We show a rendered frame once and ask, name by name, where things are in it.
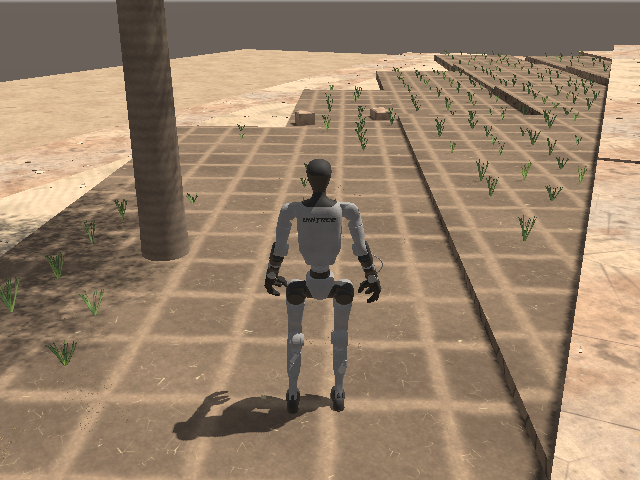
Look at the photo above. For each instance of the right robot thigh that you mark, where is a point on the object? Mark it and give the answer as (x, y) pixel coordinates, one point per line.
(342, 303)

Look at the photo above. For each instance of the right robot upper arm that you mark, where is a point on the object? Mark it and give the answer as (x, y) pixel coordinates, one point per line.
(351, 212)

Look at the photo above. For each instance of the robot right hand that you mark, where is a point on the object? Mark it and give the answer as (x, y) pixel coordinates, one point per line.
(373, 287)

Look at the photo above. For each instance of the left robot upper arm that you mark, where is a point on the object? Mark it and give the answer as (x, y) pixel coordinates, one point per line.
(288, 212)

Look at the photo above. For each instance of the robot right foot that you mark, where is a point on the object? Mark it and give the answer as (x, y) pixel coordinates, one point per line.
(338, 403)

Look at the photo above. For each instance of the right robot forearm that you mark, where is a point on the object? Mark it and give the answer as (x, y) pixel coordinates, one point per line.
(368, 265)

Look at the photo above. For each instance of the left robot forearm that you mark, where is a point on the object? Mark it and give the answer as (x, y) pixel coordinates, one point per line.
(274, 264)

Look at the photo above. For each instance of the robot left hand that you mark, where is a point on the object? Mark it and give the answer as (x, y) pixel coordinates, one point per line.
(277, 282)

